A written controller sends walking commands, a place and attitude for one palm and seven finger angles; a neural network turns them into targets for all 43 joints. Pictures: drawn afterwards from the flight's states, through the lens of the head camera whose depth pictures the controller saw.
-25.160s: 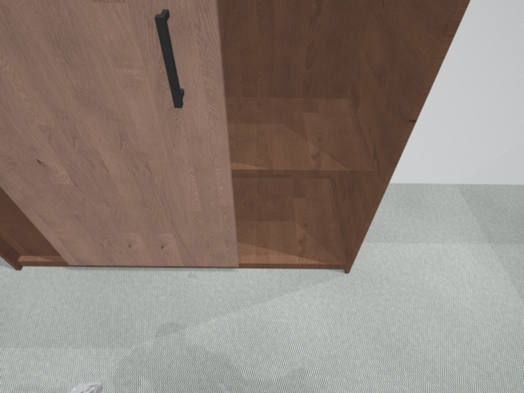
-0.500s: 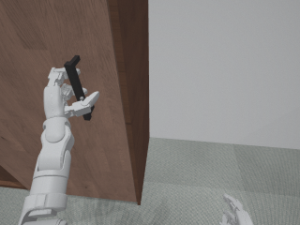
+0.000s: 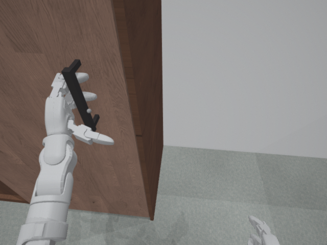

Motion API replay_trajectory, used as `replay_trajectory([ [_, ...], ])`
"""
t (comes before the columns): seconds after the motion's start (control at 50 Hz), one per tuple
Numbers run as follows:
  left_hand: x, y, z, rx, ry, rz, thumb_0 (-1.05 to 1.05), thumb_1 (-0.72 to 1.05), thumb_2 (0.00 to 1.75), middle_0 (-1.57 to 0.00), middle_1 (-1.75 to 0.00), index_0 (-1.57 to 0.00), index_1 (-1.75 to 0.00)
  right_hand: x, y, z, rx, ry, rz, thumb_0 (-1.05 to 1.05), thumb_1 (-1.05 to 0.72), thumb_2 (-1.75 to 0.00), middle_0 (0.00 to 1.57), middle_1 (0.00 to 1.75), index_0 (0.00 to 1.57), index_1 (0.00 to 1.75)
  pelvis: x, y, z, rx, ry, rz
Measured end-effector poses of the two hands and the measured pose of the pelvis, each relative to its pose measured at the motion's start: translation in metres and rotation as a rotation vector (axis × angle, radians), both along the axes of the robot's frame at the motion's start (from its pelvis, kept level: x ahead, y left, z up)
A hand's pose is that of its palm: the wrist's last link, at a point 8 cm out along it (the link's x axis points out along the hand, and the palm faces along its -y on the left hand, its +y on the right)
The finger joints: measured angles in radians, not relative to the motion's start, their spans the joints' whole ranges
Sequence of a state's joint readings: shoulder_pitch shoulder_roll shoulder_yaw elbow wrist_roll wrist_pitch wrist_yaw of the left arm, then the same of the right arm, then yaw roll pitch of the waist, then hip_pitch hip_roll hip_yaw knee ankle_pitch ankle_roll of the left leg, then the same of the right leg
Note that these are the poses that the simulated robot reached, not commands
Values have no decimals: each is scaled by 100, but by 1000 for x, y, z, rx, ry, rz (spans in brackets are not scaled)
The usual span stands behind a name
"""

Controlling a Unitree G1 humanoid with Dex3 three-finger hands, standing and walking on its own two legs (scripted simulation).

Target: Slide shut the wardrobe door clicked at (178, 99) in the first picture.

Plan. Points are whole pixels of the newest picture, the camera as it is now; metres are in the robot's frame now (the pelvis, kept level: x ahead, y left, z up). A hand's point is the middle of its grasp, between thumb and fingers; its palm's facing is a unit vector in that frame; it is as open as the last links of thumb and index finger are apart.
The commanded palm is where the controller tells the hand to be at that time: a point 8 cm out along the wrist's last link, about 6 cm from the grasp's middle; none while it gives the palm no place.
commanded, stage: slip the hand off the handle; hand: left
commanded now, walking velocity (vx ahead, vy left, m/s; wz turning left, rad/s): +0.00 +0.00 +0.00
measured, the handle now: (84, 99) +0.39 +0.23 +0.18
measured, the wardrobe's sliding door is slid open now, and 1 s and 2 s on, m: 0.00 0.00 0.00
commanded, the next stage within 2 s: draw the hand back to the body in 1.22 s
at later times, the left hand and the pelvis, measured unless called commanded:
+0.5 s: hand (60, 112) +0.33 +0.26 +0.18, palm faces +0.32 -0.94 -0.12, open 14.7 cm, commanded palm +0.30 +0.31 +0.18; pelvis +0.00 +0.01 +0.00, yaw +1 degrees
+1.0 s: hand (35, 138) +0.26 +0.28 +0.18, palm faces +0.35 -0.93 -0.12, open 14.7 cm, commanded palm +0.21 +0.31 +0.18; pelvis +0.00 +0.00 +0.00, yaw +1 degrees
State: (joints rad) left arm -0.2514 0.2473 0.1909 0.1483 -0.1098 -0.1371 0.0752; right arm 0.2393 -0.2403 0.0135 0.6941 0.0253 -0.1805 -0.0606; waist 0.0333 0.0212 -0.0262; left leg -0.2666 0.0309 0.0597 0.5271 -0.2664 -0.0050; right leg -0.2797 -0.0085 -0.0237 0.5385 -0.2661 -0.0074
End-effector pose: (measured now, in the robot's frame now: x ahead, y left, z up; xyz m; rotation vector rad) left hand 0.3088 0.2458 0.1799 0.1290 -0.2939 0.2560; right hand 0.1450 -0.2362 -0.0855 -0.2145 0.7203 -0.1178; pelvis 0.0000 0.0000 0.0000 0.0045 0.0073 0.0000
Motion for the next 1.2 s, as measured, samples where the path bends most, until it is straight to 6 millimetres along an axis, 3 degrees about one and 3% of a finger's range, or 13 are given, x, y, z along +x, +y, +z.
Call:
replay_trajectory([
  [0.1,-1,7,0,2,22,11,-1,-55,20,-42,-125,-25,-116,18,11,5,13,-32,12,1,-91,-90,20,30,20,30,5,3,0,-1,1,-1],
  [0.22,-5,31,-1,1,43,71,-1,-55,20,-38,-122,-25,-115,25,19,7,23,-44,18,1,-91,-90,20,30,20,30,7,4,-1,-4,-1,2],
  [0.32,-11,49,2,14,32,92,-1,-55,20,-31,-118,-25,-115,20,20,3,15,-21,25,1,-91,-90,20,30,20,30,6,5,-2,-7,0,8],
  [0.6,-16,70,3,14,34,79,-1,-55,20,-26,-115,-25,-115,-6,6,-6,-12,28,-25,1,-91,-90,20,30,20,30,1,6,-3,-8,10,4],
  [0.78,-45,74,-4,19,32,74,-1,-55,20,-25,-115,-25,-115,-3,3,-3,-19,-2,-17,1,-91,-90,20,30,20,30,0,5,-4,-10,7,5],
  [1.2,-116,75,-3,42,31,95,-1,-55,20,-26,-115,-25,-115,45,33,16,15,-163,100,1,-91,-90,20,30,20,30,2,5,-5,-16,-19,31],
])
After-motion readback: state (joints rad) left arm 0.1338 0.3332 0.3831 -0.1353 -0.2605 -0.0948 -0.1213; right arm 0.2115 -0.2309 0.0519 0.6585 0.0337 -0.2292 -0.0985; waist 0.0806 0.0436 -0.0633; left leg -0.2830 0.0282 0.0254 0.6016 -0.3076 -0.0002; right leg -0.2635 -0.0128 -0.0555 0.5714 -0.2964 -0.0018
